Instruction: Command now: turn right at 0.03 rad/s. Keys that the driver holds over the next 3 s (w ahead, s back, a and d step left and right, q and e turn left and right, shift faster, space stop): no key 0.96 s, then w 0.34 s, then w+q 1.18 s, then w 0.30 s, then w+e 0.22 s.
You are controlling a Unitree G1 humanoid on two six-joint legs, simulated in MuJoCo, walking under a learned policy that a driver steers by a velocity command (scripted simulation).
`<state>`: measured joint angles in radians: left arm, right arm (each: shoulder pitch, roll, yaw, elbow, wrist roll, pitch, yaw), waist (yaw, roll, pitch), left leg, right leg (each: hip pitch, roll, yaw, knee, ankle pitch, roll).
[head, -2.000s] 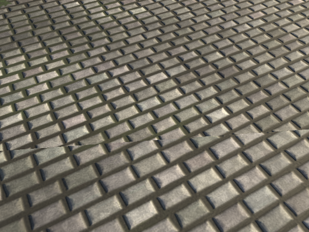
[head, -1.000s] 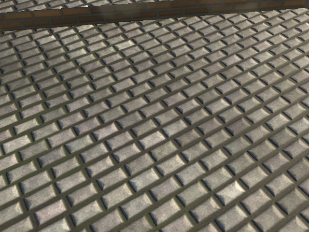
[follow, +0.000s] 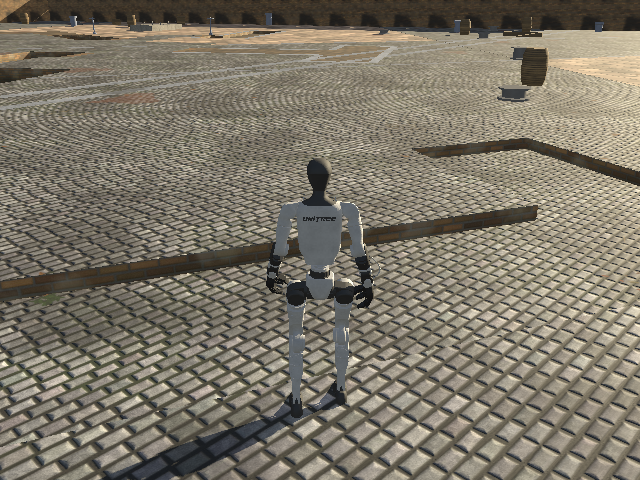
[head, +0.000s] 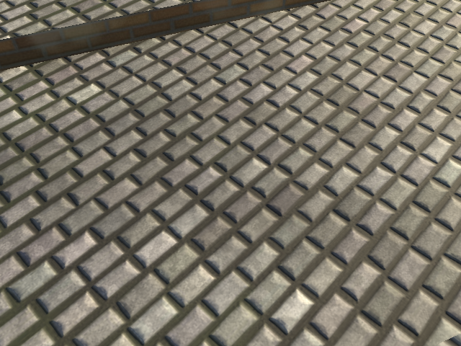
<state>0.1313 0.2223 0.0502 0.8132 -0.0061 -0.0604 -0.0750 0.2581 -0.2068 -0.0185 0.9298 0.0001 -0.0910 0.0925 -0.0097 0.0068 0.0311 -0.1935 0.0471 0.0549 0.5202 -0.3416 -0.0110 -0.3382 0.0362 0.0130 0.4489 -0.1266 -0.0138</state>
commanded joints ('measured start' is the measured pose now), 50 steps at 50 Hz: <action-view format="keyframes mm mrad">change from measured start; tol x2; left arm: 1 4 105 29 -44 0 -8 5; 17 19 135 26 35 4 3 17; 38 -29 155 14 129 8 12 17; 48 -28 152 10 173 8 18 21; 50 7 182 24 189 24 24 31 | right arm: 1 16 -128 -29 -47 2 -10 -2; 12 -49 -151 -42 -68 0 1 0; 20 -55 -167 -50 -61 -2 4 -2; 48 29 -163 -58 14 -7 23 -7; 50 87 -196 -74 37 -24 29 -14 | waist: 1 12 23 -52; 48 19 -1 -15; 50 8 27 29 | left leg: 1 -90 46 -45 -120 167 59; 7 -13 32 -35 -112 253 55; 13 21 19 -31 -119 287 52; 48 20 -6 -20 -192 239 39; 49 19 0 -31 -217 135 48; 50 7 18 -60 -255 -53 85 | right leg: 1 147 -35 32 -30 89 -28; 12 111 -39 22 -26 114 -11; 40 213 -45 11 -49 135 -4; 48 216 -43 9 -58 132 -4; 49 217 -38 6 -67 34 -5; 50 184 -21 -6 -52 -136 -11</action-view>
